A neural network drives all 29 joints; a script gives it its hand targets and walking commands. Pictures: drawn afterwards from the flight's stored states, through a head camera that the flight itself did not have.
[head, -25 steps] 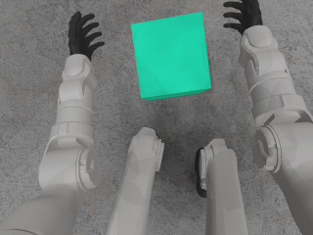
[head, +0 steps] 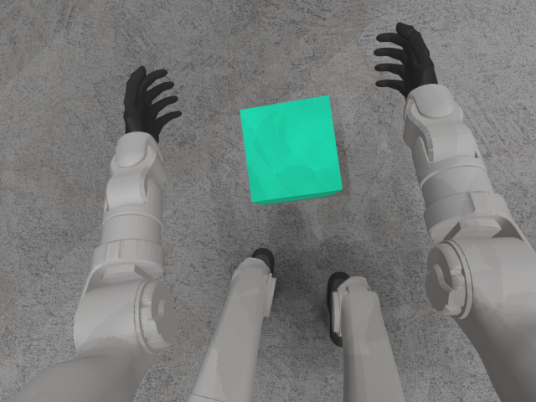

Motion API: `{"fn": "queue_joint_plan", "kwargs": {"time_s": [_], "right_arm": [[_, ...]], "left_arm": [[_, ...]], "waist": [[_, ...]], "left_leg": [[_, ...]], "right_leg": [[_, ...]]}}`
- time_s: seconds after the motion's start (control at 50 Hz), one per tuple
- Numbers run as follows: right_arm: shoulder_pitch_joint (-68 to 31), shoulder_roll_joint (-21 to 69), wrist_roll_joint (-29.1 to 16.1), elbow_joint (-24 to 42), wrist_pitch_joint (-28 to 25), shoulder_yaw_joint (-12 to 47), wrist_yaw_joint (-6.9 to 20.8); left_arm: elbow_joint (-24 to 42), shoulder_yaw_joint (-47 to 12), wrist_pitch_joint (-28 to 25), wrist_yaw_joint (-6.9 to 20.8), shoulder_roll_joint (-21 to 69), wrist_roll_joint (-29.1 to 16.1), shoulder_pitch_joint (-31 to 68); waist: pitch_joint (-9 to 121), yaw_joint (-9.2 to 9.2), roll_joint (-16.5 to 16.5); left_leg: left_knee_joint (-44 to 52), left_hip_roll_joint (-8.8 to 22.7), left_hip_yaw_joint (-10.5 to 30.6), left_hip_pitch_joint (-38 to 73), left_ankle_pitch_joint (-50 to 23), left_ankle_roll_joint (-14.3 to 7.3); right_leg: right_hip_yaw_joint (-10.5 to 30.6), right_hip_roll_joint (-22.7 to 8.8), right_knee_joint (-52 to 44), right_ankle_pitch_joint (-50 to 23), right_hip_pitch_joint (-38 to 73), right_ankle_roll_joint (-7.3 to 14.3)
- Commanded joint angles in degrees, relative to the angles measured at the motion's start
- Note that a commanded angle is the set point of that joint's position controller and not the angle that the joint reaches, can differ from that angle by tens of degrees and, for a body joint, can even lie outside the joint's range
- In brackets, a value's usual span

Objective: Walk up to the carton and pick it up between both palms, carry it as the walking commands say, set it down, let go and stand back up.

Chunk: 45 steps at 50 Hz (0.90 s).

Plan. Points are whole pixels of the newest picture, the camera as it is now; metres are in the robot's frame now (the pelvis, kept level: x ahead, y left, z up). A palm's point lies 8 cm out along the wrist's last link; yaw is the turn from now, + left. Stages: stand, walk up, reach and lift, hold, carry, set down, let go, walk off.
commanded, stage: set down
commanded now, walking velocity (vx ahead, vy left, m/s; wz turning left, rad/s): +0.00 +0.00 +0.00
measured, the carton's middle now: (290, 158) +0.49 +0.07 -0.50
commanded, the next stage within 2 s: let go in 0.22 s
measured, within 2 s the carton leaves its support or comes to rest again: neither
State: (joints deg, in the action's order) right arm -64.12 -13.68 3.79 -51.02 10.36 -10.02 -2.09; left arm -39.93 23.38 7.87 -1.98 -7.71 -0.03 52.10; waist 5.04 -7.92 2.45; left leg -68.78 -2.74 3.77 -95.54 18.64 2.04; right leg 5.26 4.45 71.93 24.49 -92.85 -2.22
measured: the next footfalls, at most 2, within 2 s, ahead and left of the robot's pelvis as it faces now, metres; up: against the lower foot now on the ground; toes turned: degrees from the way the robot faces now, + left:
none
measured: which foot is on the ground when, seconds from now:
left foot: down 0.00-1.00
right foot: down 0.00-1.00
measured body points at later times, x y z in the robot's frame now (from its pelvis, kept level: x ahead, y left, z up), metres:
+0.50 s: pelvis +0.03 +0.01 +0.08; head +0.30 +0.02 +0.44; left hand +0.39 +0.26 -0.05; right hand +0.46 -0.13 -0.06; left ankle +0.09 +0.13 -0.59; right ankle +0.05 -0.13 -0.59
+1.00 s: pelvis +0.09 +0.00 +0.15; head +0.17 +0.00 +0.59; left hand +0.26 +0.24 +0.06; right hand +0.31 -0.21 +0.05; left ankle +0.09 +0.13 -0.59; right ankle +0.05 -0.13 -0.59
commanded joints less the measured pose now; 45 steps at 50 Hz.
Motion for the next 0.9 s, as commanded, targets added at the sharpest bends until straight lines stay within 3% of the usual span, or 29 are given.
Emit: {"fn": "queue_joint_plan", "kwargs": {"time_s": [0.0,0.14,0.24,0.3,0.4,0.5,0.58,0.68,0.88], "right_arm": [[-12.6,-3.4,0.9,5.8,-1.6,-1.0,0.2],[-9.6,-1.4,3.3,2.5,-3.5,-3.3,1.3],[-6.3,-0.9,4.8,3.6,-4.3,-3.5,0.4],[-0.8,1.0,5.9,7.5,-4.3,-3.4,-1.2],[14.0,5.2,5.0,20.2,-3.9,-0.9,-4.3],[26.2,6.1,3.6,27.5,-4.6,-0.2,-5.4],[35.7,5.1,3.0,26.3,-6.5,0.4,-3.7],[45.9,4.7,2.0,23.1,-8.3,1.4,-1.4],[63.3,1.1,-0.8,24.0,-11.4,3.2,1.0]], "left_arm": [[5.7,1.0,-1.9,0.6,-5.5,1.1,8.5],[1.5,2.7,-4.1,1.7,-3.5,4.0,7.0],[2.0,3.3,-5.1,2.3,-3.6,6.3,4.6],[4.8,2.3,-5.3,3.5,-4.9,7.4,-0.6],[12.6,-2.9,-4.9,6.6,-7.0,6.4,-15.3],[16.5,-8.2,-5.0,8.8,-8.4,3.5,-24.0],[15.0,-11.7,-6.0,9.2,-7.0,2.1,-33.1],[15.3,-15.2,-7.0,8.3,-6.5,1.0,-43.8],[20.5,-19.5,-8.7,6.0,-8.2,-0.8,-59.3]], "waist": [[52.9,-2.37,3.4],[45.3,-2.28,3.7],[49.3,-1.79,3.2],[55.3,-1.62,2.9],[60.7,-1.14,1.7],[50.3,0.93,-1.1],[38.6,1.76,-3.5],[26.1,2.49,-3.6],[10.9,4.43,-4.4]], "left_leg": [[8.0,-1.1,-8.7,38.7,-22.5,2.2],[14.0,-0.5,-7.6,39.7,-23.2,1.9],[15.2,-0.8,-7.1,44.3,-26.9,2.3],[15.4,-1.1,-7.1,48.1,-30.3,2.0],[18.3,-1.4,-6.2,57.6,-35.5,1.1],[22.2,-0.4,-3.3,69.0,-35.8,0.4],[26.2,0.6,-1.8,75.4,-32.0,0.5],[31.3,1.3,-1.8,78.3,-25.2,0.4],[39.6,1.0,-2.5,88.5,-26.4,0.9]], "right_leg": [[-6.6,1.6,-10.6,-14.8,28.2,-1.0],[-6.0,1.0,-16.7,-15.8,28.9,-0.7],[-5.4,1.0,-19.2,-20.3,33.3,-0.7],[-4.9,1.1,-19.5,-26.6,39.1,-1.0],[-4.1,1.0,-22.7,-34.5,50.0,-1.6],[-5.0,1.1,-28.6,-26.2,47.2,-1.7],[-5.8,0.4,-32.5,-18.3,46.0,-0.6],[-6.3,-0.4,-36.4,-12.8,50.5,0.3],[-5.5,-0.3,-45.3,-17.4,66.3,1.1]]}}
